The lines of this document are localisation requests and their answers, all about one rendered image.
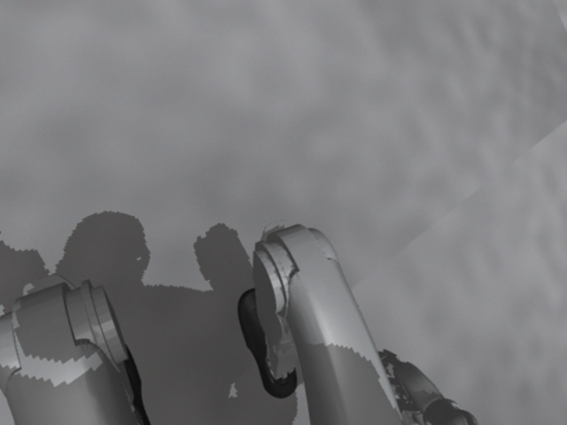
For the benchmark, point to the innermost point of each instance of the right robot arm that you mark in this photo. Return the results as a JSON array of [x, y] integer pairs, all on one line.
[[445, 411]]

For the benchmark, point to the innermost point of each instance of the left robot foot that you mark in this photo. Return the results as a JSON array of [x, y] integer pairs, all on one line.
[[136, 385]]

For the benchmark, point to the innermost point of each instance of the right robot foot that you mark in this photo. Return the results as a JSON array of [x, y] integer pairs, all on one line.
[[255, 341]]

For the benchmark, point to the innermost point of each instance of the right robot hand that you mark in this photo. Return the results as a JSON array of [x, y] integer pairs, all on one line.
[[415, 390]]

